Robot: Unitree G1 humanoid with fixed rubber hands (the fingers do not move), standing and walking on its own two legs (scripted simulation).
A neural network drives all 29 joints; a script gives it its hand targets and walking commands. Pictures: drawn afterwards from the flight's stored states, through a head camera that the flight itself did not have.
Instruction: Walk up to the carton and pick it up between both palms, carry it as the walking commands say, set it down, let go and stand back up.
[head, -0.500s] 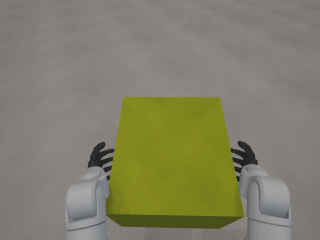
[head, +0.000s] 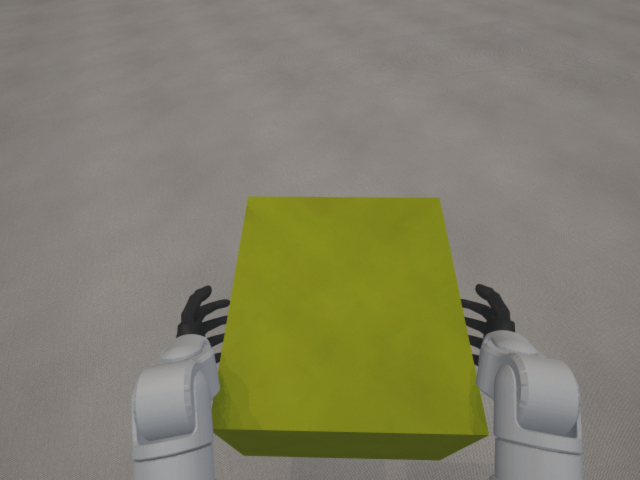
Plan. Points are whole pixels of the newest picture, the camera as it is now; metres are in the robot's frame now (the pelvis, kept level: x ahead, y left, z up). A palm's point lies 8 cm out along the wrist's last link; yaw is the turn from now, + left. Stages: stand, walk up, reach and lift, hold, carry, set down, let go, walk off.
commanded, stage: carry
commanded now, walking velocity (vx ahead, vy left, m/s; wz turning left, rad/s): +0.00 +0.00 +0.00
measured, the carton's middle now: (342, 326) +0.33 +0.00 +0.02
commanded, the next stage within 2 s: hold in 1.26 s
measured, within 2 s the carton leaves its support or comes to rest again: neither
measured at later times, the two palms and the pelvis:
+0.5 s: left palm (194, 346) +0.26 +0.17 +0.08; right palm (492, 343) +0.26 -0.17 +0.09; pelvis +0.00 +0.00 +0.00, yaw +0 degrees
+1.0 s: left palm (196, 344) +0.27 +0.17 +0.08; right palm (490, 343) +0.27 -0.17 +0.08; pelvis +0.01 +0.00 +0.00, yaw +0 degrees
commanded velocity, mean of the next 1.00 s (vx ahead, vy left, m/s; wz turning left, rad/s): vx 0.00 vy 0.00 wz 0.00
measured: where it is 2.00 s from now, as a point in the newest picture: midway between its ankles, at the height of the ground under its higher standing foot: outside the picture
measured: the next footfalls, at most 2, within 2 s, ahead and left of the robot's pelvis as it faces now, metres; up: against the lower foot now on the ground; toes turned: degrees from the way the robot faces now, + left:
none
